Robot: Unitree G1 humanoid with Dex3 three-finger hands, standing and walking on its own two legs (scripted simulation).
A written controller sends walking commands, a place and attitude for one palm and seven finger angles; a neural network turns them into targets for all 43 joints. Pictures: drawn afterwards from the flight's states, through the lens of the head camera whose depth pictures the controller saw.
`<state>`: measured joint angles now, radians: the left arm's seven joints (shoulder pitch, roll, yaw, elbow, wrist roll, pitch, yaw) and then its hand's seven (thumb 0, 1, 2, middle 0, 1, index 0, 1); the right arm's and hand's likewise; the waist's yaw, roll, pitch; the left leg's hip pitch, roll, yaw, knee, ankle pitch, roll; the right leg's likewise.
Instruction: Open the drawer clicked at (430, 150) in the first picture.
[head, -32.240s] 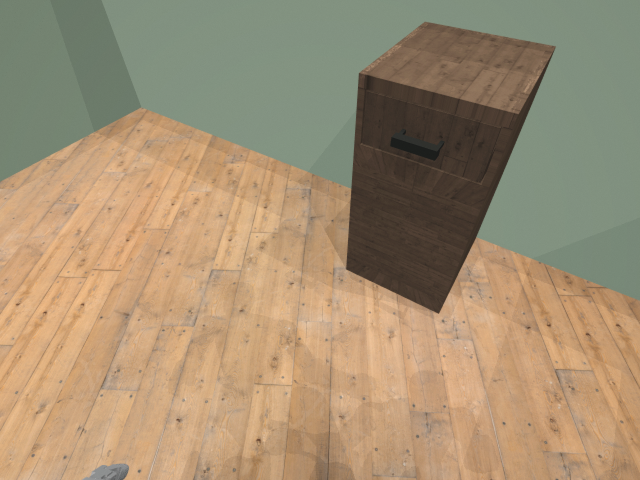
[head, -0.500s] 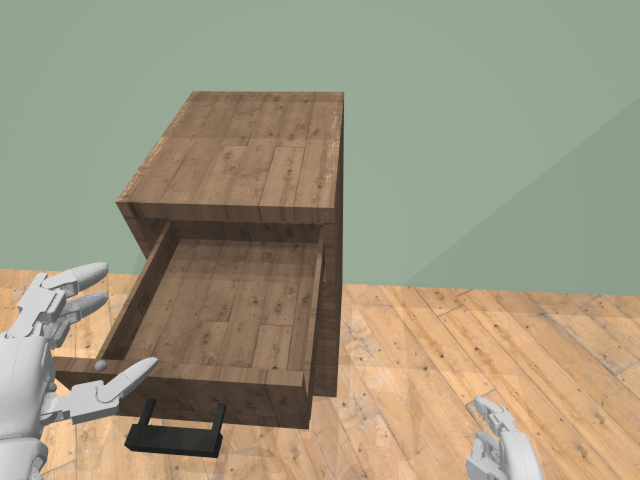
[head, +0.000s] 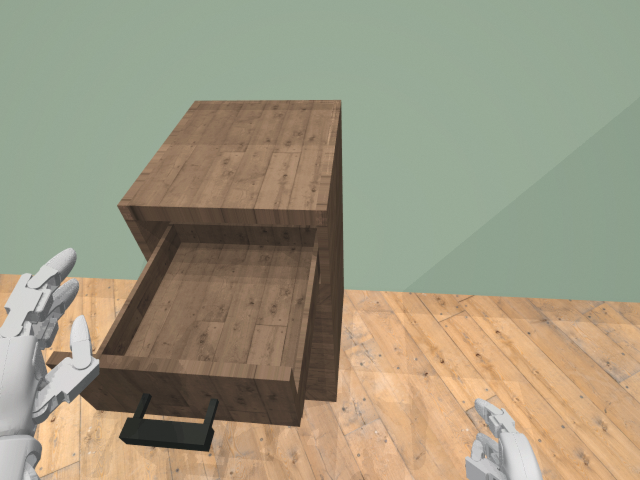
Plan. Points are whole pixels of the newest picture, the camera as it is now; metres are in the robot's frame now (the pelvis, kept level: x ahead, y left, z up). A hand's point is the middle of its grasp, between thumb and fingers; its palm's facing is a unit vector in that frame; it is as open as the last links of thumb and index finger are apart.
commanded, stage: step back with the hand held close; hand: left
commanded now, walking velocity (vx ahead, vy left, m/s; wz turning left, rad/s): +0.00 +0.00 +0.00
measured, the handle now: (173, 418) +0.22 +0.25 -0.09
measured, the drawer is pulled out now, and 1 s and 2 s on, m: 0.30 0.30 0.30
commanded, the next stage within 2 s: stop stepping back and stand still in 1.36 s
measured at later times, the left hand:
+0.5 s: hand (72, 385) +0.16 +0.25 +0.15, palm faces +0.28 -0.82 -0.50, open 7.4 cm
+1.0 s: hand (13, 461) +0.09 +0.25 +0.15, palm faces +0.42 -0.81 -0.42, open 7.4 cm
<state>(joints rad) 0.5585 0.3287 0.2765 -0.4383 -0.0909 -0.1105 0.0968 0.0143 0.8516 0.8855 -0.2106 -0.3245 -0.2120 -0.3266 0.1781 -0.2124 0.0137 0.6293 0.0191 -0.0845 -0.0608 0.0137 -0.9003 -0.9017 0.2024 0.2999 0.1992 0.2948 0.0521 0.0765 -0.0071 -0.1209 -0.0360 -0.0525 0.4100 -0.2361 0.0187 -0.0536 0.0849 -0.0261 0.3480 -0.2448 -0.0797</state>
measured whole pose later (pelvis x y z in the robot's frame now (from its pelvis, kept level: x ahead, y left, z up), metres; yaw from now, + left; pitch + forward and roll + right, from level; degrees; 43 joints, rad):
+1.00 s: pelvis -0.09 +0.01 -0.02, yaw +3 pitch +2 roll -1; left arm 0.63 0.37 0.35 -0.64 -0.03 -0.18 0.19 0.02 0.89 0.90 -0.21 -0.30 -0.21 -0.30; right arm 0.21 -0.19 -0.01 0.62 -0.03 -0.06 -0.06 0.01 -0.90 -0.90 0.21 0.30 0.20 0.30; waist -0.02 -0.01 0.00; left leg -0.51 -0.05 -0.05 0.89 -0.44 0.00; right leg -0.39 0.06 -0.07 0.57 -0.21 -0.07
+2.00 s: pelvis -0.24 -0.03 -0.01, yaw +2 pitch -1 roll +0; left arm 0.63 0.36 0.33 -0.59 -0.02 -0.20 0.17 0.02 0.89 0.90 -0.21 -0.30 -0.21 -0.30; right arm 0.24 -0.20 0.01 0.64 0.00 -0.07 -0.04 0.01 -0.90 -0.90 0.20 0.30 0.20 0.29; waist -0.03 -0.02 0.00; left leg -0.25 -0.01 0.00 0.55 -0.34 0.03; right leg -0.34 0.04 -0.07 0.51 -0.19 -0.07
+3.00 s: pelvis -0.22 -0.02 +0.00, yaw +3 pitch -2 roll +0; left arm 0.31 0.14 0.02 1.13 0.01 0.01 0.04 0.01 0.91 0.90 -0.20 -0.30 -0.20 -0.30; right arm 0.37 -0.10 0.01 1.11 -0.01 0.02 -0.04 0.00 -0.90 -0.90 0.20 0.30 0.20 0.29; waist 0.00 0.02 0.06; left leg -0.11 -0.01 0.03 0.42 -0.28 0.02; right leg -0.22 0.04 -0.05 0.39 -0.14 -0.06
